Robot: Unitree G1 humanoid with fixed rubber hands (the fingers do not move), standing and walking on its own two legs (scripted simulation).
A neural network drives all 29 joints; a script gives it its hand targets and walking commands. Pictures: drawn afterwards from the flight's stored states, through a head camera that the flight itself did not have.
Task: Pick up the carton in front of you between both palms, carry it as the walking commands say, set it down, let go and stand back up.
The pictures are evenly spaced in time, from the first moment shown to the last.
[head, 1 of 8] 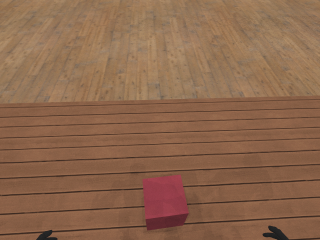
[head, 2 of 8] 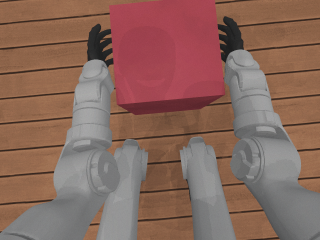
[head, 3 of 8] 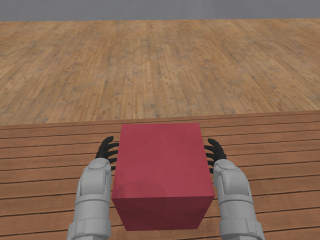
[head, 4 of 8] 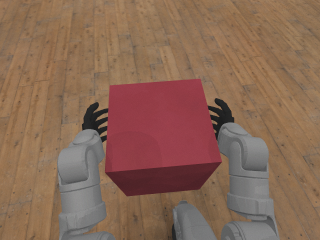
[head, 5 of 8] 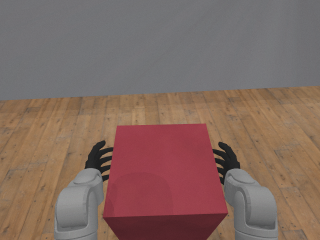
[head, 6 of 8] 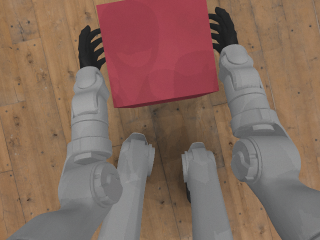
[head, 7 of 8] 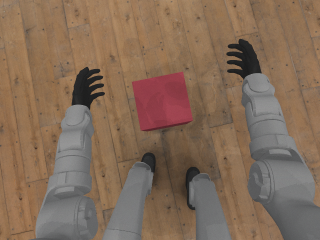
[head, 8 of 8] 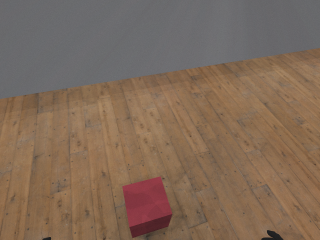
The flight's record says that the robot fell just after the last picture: no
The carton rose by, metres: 0.69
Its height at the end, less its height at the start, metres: -0.11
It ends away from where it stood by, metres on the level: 3.25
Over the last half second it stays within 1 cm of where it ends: yes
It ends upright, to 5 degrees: yes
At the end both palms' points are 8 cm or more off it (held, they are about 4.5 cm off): yes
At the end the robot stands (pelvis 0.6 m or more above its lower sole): yes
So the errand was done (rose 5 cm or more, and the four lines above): yes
